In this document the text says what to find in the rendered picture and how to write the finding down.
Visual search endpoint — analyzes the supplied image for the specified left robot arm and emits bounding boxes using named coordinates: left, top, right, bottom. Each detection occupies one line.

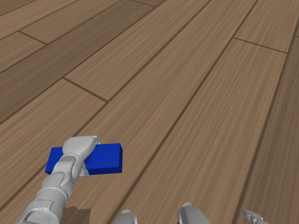
left=16, top=153, right=84, bottom=224

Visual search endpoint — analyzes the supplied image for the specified right robot hand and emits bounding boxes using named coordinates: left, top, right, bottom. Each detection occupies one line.
left=243, top=210, right=268, bottom=224

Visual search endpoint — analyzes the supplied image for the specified carton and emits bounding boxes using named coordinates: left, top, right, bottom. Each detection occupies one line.
left=45, top=143, right=123, bottom=175

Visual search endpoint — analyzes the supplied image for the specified left robot hand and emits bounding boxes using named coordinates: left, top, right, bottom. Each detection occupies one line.
left=62, top=135, right=102, bottom=178

